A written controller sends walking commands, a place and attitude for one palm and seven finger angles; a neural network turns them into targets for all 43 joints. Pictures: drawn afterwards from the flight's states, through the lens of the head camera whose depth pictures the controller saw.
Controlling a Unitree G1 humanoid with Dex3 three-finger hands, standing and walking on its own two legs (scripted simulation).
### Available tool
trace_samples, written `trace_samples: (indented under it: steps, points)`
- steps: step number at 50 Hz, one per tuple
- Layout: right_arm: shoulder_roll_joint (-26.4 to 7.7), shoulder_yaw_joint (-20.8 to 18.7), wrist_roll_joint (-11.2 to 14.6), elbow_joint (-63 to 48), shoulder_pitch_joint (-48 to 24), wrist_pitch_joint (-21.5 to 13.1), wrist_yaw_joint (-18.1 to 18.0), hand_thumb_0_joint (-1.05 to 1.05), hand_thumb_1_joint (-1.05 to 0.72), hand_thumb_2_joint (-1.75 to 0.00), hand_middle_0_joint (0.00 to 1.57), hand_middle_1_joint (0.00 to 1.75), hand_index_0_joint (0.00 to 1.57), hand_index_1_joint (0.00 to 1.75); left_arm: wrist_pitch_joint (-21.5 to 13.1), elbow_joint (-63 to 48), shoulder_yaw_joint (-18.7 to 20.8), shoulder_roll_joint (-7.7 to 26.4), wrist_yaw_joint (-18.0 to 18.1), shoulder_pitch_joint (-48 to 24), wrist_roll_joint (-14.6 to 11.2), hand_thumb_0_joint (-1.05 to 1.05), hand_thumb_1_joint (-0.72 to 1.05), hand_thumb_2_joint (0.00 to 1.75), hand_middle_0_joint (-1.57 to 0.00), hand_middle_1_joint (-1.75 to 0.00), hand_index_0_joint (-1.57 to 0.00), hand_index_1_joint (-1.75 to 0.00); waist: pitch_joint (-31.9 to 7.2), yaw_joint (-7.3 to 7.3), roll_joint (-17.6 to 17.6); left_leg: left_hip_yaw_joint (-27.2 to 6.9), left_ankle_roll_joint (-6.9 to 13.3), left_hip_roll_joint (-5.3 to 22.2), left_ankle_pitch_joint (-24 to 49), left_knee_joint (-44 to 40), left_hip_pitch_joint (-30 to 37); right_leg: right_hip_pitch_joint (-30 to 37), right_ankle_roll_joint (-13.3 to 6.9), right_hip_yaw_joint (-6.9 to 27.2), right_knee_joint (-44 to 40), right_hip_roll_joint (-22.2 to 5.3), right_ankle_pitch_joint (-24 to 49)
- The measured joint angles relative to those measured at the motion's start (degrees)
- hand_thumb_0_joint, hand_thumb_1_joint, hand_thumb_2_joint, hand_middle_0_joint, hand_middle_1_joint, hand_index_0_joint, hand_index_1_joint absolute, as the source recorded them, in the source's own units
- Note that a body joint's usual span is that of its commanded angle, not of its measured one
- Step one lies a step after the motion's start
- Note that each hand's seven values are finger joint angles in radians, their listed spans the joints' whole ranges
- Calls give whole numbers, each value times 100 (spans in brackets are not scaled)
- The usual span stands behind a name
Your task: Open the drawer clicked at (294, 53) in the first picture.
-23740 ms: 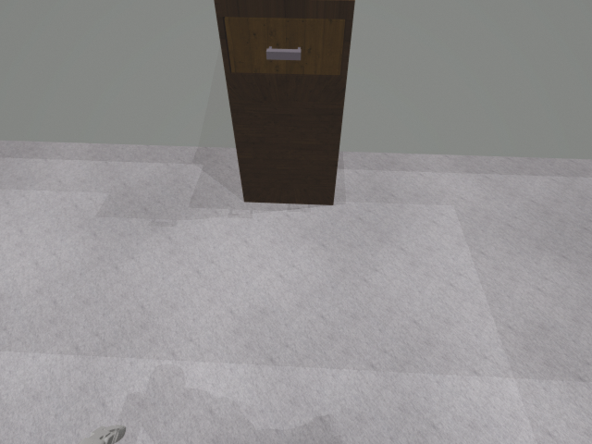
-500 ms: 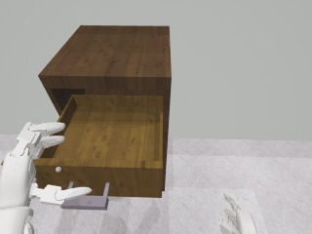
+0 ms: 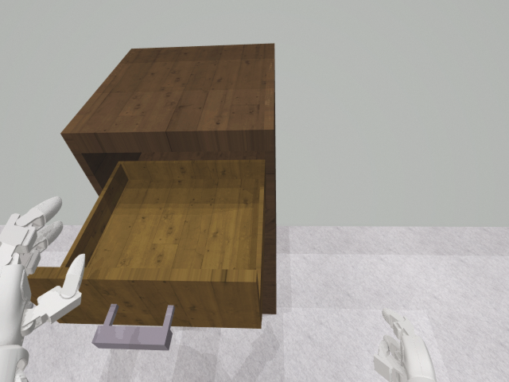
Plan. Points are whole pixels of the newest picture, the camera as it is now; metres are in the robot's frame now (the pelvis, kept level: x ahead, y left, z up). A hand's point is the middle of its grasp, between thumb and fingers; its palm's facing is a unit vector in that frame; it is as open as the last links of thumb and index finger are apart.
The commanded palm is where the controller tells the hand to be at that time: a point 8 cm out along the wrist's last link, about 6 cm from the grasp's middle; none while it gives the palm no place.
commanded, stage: draw the hand back to the body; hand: left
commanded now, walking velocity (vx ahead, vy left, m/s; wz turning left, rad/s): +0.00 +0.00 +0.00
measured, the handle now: (137, 323) +0.20 +0.23 -0.02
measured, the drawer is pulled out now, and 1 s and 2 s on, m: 0.30 0.30 0.30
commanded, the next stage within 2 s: step back with the hand held close in 0.20 s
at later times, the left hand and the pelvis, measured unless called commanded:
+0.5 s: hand (73, 280) +0.19 +0.24 +0.16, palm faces +0.32 -0.80 -0.50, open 7.4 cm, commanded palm +0.12 +0.28 +0.18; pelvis -0.01 +0.00 +0.00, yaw +0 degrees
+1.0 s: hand out of the picture +0.09 +0.27 +0.15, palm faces +0.33 -0.82 -0.47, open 7.4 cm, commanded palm +0.04 +0.31 +0.18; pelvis -0.09 +0.03 -0.01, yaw +0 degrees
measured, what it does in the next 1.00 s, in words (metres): shifts its weight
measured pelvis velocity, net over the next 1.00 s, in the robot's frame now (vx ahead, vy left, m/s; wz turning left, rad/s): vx -0.09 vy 0.03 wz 0.01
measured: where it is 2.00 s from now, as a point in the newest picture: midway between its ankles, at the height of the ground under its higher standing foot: outside the picture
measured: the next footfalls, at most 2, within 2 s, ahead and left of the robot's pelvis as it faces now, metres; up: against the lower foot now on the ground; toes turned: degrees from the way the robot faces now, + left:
left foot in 1.40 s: -0.09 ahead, +0.14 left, +0.00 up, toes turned +3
right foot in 1.70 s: -0.26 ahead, -0.09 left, +0.00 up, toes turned -5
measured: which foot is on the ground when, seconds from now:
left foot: down 0.00-1.00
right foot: down 0.00-1.00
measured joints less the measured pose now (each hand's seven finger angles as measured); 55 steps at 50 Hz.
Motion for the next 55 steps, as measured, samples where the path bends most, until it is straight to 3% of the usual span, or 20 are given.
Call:
trace_samples:
  steps: [8, 17, 23, 28, 33, 39, 50, 55]
  points:
    - [23, 35, -10, -49, -24, 55, 14, 1, -90, -90, 21, 30, 20, 30, 44, 7, -103, -41, -49, -20, -28, 2, 81, 87, -22, -36, -22, -35, 15, 27, -27, -24, -40, 29, 30, -51, 43, 38, -41, -20, -35, 33, 17]
    - [-4, 33, -6, -77, 38, 122, 18, 1, -90, -90, 20, 30, 20, 30, 24, 4, -10, 21, -79, -61, -34, 2, 88, 90, -22, -31, -21, -31, 52, -2, 33, -50, -53, 62, 56, -56, 16, 40, -60, -41, -88, 71, 58]
    - [-78, 31, -1, -222, -36, 390, 92, 1, -90, -90, 21, 30, 20, 30, -336, -103, 370, 218, -153, -143, 82, 2, 89, 90, -22, -30, -21, -30, 187, -154, 25, -89, 3, 141, 88, 129, -410, -302, -43, -68, -88, 155, 185]
    - [-121, -70, 43, -408, -78, 582, 122, 1, -90, -90, 21, 30, 20, 30, -310, -356, 272, 240, -210, 195, 101, 2, 89, 90, -21, -30, -21, -30, 320, -291, -93, 42, 31, 117, 182, 102, -615, -640, 32, 49, 83, 99, 221]
    - [-66, -142, 66, -523, -54, 664, 76, 1, -90, -90, 20, 30, 20, 30, -292, -756, 330, 514, -185, 546, 78, 2, 89, 90, -22, -30, -22, -30, 393, -379, -273, 97, 94, 78, 251, 174, -807, -904, 94, 92, 292, 49, 229]
    - [48, -121, 65, -518, -45, 594, 61, 1, -90, -90, 20, 30, 20, 30, -390, -1038, 622, 757, -54, 612, 24, 2, 89, 90, -22, -30, -22, -30, 383, -381, -371, 48, 150, 66, 350, 329, -1045, -1137, 141, 39, 485, 40, 290]
    - [120, 41, 25, -481, 25, 233, 80, 1, -90, -90, 21, 30, 20, 30, -582, -968, 511, 420, 89, 554, 38, 2, 89, 90, -22, -30, -21, -30, 291, -321, -221, -101, 240, 92, 466, 690, -1506, -1494, 202, -119, 738, 78, 483]
    - [139, 88, -16, -479, 98, 52, 79, 1, -90, -90, 21, 30, 20, 30, -628, -1010, 556, 425, 141, 393, 122, 2, 89, 90, -22, -30, -21, -30, 398, -293, -214, -101, 292, 104, 555, 745, -1666, -1736, 197, -107, 1080, 114, 141]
